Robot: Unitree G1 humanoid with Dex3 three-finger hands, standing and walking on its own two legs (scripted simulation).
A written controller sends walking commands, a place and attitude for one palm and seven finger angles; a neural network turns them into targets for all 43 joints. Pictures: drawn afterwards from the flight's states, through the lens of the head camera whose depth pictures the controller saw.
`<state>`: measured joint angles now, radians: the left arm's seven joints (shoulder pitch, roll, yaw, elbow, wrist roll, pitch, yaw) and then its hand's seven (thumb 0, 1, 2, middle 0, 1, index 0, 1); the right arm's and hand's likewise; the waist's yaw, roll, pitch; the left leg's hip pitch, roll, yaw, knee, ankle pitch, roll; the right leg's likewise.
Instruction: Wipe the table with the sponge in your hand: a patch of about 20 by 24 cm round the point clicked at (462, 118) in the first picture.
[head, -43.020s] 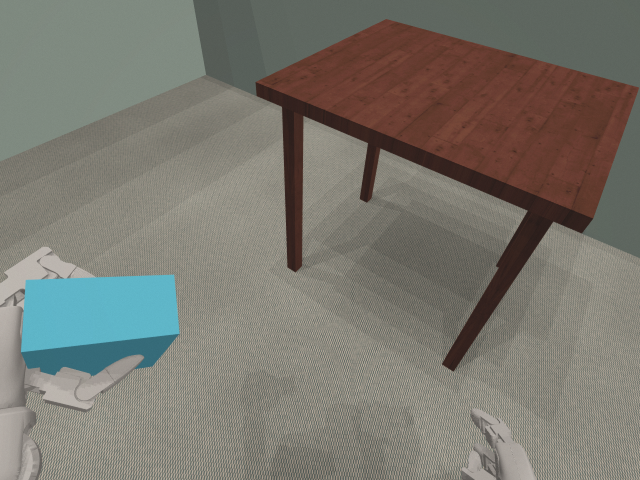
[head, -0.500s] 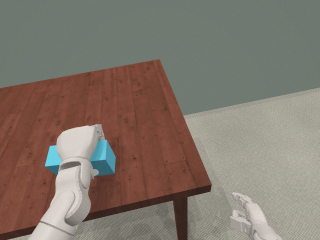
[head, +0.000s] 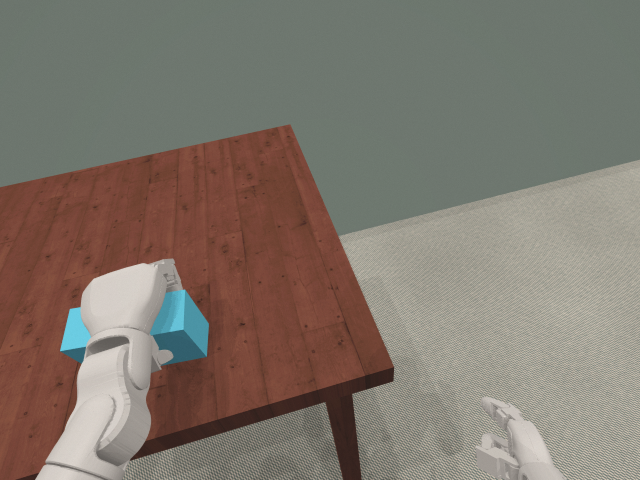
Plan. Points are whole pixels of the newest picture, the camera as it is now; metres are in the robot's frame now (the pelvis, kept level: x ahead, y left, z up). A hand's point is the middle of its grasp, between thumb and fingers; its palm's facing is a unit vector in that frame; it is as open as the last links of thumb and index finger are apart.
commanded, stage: slide across to the third lane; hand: left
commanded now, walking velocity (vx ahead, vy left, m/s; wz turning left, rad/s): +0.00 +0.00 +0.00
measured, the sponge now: (148, 340) +0.26 +0.28 +0.05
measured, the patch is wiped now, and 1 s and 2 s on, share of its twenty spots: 0.65 0.65 0.80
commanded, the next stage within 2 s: wipe forward along the third lane in 0.30 s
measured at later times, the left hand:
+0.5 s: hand (152, 318) +0.27 +0.25 +0.10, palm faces +0.09 -0.07 -0.99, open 9.2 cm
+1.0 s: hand (161, 297) +0.30 +0.26 +0.10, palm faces -0.01 -0.03 -1.00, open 9.5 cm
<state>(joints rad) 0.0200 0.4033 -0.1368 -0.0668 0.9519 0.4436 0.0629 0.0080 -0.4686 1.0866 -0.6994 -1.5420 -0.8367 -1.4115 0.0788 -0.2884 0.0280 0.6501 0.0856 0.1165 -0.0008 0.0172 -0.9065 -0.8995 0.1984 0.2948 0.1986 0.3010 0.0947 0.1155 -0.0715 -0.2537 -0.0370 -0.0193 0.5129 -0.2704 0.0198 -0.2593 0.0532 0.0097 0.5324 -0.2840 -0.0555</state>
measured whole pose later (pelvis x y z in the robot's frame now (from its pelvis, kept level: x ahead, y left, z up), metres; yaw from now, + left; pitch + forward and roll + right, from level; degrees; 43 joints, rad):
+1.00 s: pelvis -0.03 -0.01 -0.01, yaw +2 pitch +2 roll +1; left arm -0.39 0.40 -0.20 0.39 0.97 0.38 -0.01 -0.01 -0.61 1.12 -0.88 -1.38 -0.92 -1.39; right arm 0.11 -0.27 0.06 0.68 0.10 0.11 -0.06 0.02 -0.90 -0.90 0.20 0.30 0.20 0.30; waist 0.10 0.08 -0.11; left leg -0.38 -0.04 -0.04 0.58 -0.25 0.01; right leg -0.38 0.05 -0.02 0.61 -0.28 -0.07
